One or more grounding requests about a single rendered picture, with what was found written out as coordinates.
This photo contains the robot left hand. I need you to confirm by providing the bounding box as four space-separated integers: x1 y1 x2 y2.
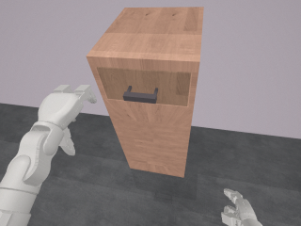
38 85 97 156

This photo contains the drawer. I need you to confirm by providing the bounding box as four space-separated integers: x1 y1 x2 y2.
97 66 191 106

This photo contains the cabinet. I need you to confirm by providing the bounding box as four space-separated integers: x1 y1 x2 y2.
86 7 204 178

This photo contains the robot right hand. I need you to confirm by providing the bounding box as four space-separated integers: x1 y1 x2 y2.
221 188 257 226

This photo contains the handle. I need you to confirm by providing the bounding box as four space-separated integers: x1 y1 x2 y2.
122 86 158 104

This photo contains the left robot forearm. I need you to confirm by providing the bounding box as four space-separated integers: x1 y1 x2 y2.
0 121 65 226

